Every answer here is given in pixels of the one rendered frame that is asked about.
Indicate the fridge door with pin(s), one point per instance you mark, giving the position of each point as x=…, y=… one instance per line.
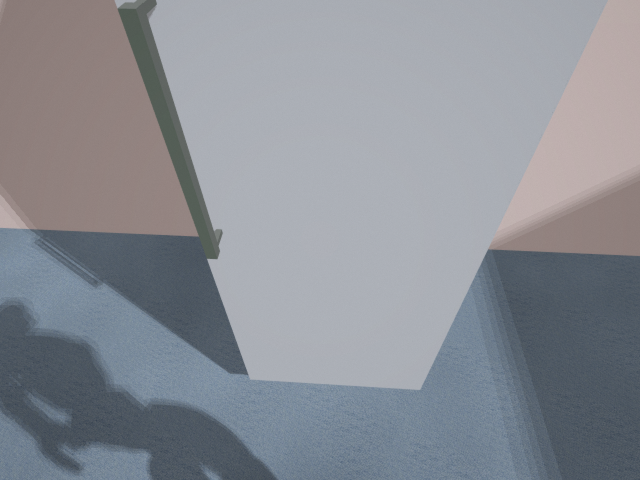
x=359, y=157

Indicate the handle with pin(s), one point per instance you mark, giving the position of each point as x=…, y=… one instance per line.
x=140, y=36

